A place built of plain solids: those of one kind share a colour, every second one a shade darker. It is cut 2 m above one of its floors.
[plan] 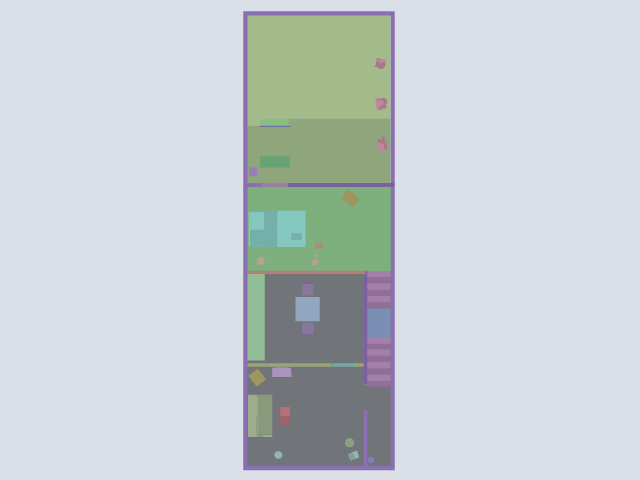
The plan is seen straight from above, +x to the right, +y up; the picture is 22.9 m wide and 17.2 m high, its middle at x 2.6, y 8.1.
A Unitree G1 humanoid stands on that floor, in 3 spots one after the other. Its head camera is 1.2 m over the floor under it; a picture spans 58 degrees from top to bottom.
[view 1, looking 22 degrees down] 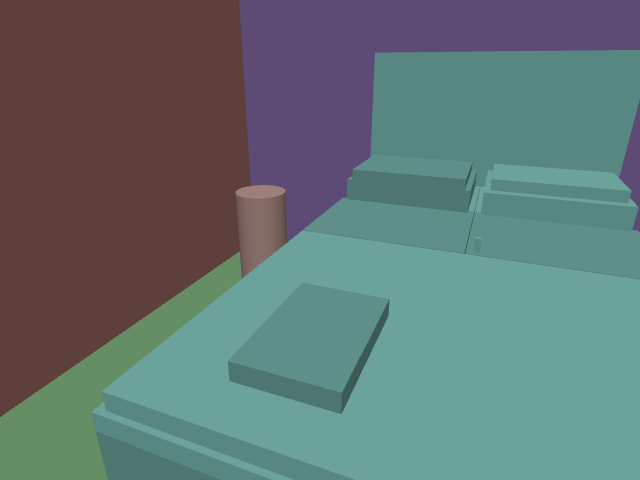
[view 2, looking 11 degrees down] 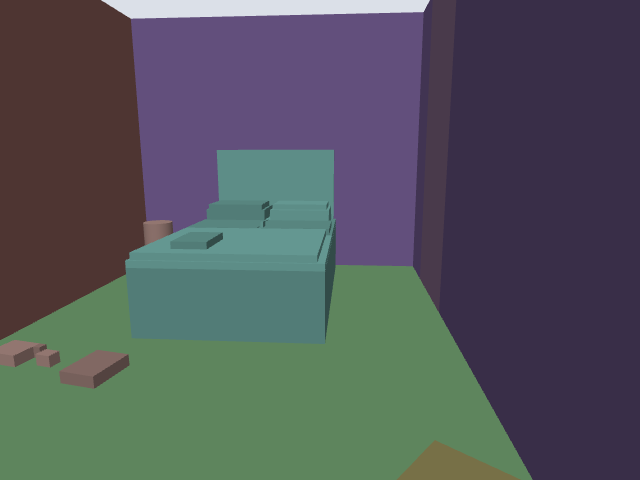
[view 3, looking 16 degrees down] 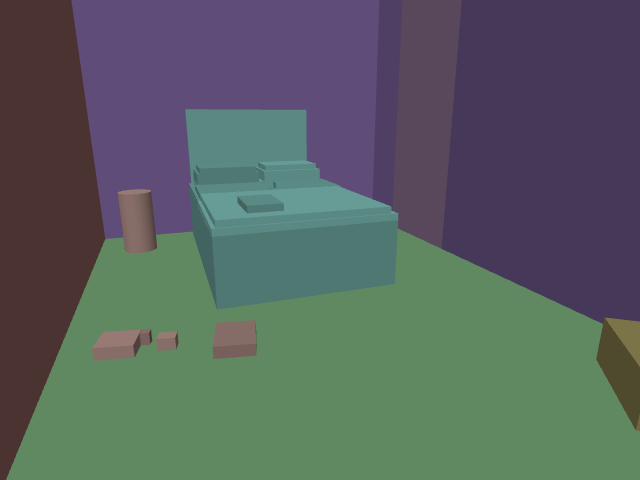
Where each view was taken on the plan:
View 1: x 2.55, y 8.55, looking -158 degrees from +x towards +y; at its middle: bedstead_upper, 1.64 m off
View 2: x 4.71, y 9.30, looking -176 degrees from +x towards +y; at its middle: bedstead_upper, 3.22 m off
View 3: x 4.71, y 7.60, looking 160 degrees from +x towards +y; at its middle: bedstead_upper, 2.91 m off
